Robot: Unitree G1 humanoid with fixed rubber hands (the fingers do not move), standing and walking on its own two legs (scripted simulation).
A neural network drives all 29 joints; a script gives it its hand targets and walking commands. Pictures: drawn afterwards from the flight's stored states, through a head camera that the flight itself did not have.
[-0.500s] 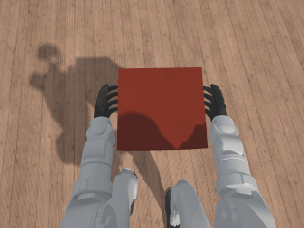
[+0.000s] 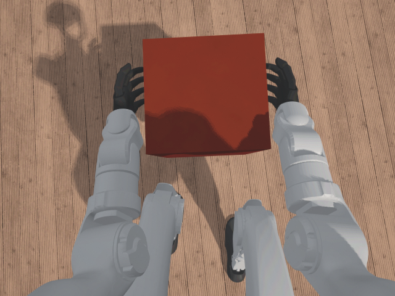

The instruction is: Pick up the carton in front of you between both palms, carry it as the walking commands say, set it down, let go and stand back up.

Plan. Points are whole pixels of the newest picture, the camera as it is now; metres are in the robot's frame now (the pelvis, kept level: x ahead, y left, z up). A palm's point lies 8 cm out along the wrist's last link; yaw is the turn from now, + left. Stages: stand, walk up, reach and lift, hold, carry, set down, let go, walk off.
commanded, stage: set down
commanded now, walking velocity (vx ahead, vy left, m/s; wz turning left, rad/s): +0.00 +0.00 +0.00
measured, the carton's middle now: (204, 109) +0.48 +0.05 -0.18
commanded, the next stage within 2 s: none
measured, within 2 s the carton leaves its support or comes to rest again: rests again in 1.40 s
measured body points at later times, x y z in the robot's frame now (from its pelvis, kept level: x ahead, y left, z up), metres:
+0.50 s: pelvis -0.02 +0.00 -0.10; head +0.33 +0.02 +0.18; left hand +0.48 +0.22 -0.25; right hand +0.54 -0.08 -0.26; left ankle +0.12 +0.13 -0.48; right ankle +0.06 -0.10 -0.48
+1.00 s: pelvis -0.02 -0.01 -0.13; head +0.34 +0.00 +0.14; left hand +0.49 +0.23 -0.29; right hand +0.54 -0.07 -0.31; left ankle +0.12 +0.13 -0.48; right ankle +0.06 -0.10 -0.48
